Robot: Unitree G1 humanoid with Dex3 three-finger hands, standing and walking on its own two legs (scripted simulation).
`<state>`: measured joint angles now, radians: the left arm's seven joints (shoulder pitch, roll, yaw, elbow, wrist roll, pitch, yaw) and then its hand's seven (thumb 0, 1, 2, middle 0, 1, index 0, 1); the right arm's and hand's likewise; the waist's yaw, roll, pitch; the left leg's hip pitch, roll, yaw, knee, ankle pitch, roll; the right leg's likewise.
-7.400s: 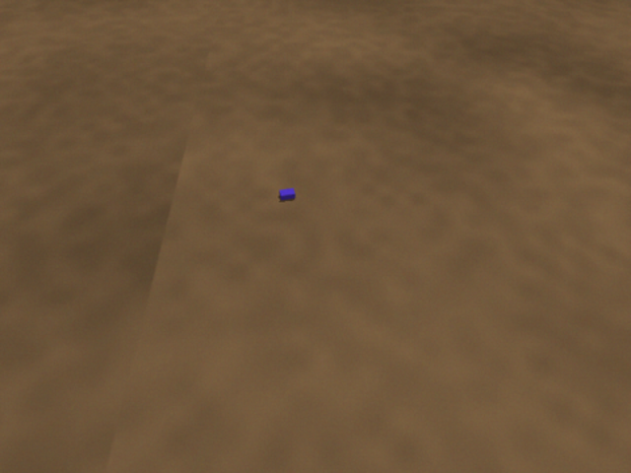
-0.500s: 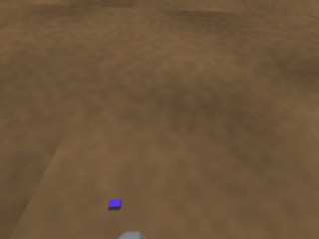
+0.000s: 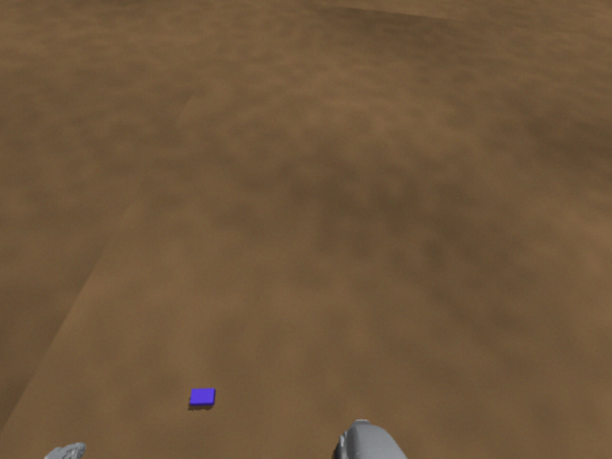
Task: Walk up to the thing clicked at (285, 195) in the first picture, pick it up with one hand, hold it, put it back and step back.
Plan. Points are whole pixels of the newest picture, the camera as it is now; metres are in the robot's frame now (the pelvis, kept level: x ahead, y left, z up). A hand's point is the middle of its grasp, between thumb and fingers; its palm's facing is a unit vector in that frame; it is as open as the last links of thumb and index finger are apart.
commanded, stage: walk up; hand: left
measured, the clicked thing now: (203, 397) +0.38 +0.26 -0.75
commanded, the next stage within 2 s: stand in 1.74 s
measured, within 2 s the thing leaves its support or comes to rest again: neither
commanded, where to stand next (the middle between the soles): +0.01 +0.00 m, yaw -1 degrees
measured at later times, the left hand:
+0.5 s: hand out of the picture +0.02 +0.31 -0.17, palm faces +0.06 -0.92 -0.39, open 7.4 cm
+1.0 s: hand out of the picture -0.03 +0.26 -0.14, palm faces -0.05 -0.94 -0.34, open 7.4 cm
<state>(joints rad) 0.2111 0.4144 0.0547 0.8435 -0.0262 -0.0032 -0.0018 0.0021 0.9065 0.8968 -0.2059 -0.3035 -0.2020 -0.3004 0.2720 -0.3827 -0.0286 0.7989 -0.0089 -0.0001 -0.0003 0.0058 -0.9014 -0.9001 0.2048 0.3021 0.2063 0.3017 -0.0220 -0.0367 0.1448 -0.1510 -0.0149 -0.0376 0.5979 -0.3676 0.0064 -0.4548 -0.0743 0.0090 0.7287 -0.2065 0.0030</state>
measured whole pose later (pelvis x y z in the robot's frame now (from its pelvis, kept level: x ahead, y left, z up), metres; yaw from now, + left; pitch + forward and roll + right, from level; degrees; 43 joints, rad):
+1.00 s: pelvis -0.13 +0.02 +0.00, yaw -1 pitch -4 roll +0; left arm 0.15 0.35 0.01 0.96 0.01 0.00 -0.02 0.00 0.90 0.90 -0.21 -0.30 -0.21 -0.30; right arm 0.17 -0.36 -0.01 0.95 -0.01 -0.01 0.01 0.01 -0.91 -0.90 0.20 0.30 0.20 0.30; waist -0.01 0.02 0.07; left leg -0.25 0.02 0.02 0.62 -0.29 0.01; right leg -0.22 0.01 0.04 0.61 -0.32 0.00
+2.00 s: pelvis -0.12 +0.02 +0.02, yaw -2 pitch -2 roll +0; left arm 0.09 0.35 0.00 1.13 0.01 -0.02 -0.01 0.00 0.91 0.90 -0.21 -0.30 -0.20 -0.30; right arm 0.07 -0.34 -0.01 1.14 -0.01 -0.01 0.01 0.01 -0.91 -0.90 0.20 0.30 0.20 0.30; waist -0.01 0.00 0.06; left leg -0.12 0.01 0.04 0.32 -0.16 0.00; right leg -0.10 0.00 0.06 0.32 -0.18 0.02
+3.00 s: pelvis -0.12 +0.02 +0.02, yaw +0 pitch -2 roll +0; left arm 0.13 0.35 -0.01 1.12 0.01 -0.01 0.00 0.00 0.90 0.90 -0.21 -0.30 -0.20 -0.30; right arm 0.10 -0.34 -0.01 1.15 -0.01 -0.01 0.01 0.01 -0.91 -0.90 0.20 0.30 0.20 0.30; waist -0.01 0.00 0.05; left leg -0.13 0.00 0.02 0.32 -0.16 0.01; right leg -0.09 -0.01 0.04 0.31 -0.18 0.02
